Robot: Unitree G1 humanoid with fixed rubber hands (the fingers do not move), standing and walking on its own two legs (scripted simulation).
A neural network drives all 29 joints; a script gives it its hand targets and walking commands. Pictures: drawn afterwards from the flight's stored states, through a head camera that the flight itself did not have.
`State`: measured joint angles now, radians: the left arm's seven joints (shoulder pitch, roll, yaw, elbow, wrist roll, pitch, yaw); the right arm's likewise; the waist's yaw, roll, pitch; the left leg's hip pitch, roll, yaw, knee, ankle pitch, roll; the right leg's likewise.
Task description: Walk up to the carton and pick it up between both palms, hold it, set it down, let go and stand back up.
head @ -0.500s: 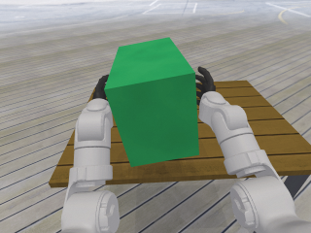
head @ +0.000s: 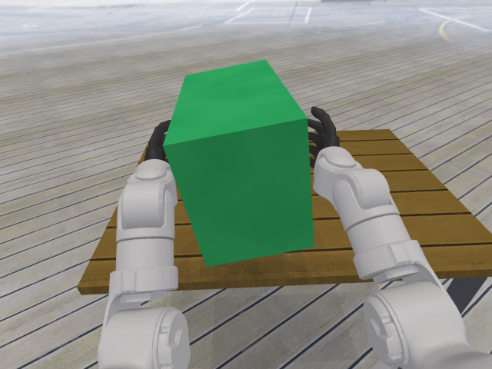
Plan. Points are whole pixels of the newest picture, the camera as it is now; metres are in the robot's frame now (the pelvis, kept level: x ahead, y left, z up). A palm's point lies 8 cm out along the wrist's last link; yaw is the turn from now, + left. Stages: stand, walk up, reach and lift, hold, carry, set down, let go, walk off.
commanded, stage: hold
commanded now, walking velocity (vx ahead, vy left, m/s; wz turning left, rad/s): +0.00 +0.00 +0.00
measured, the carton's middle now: (240, 148) +0.43 +0.00 +0.23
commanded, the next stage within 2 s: none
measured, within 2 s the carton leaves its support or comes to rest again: neither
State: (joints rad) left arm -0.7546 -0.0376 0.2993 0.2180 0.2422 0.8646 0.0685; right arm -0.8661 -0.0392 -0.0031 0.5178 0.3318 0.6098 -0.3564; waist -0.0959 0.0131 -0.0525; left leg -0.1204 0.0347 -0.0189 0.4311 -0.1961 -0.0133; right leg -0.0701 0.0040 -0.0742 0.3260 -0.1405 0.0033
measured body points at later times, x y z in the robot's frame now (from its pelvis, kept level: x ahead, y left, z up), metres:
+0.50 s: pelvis +0.00 +0.00 +0.00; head -0.07 +0.01 +0.44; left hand +0.39 +0.12 +0.24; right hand +0.38 -0.14 +0.24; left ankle +0.03 +0.12 -0.74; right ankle +0.03 -0.12 -0.74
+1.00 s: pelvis +0.00 +0.00 +0.00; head -0.06 +0.00 +0.45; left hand +0.39 +0.12 +0.24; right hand +0.39 -0.14 +0.24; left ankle +0.03 +0.12 -0.74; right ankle +0.03 -0.12 -0.74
